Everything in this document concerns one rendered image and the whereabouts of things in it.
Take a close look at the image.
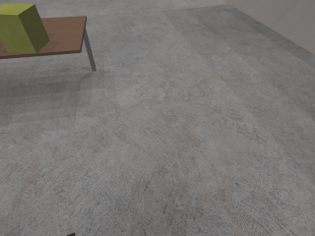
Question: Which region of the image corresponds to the carton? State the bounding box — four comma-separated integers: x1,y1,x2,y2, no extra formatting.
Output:
0,3,50,54

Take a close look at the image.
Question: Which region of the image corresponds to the table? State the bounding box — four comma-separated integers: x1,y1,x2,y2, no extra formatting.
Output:
0,16,96,72

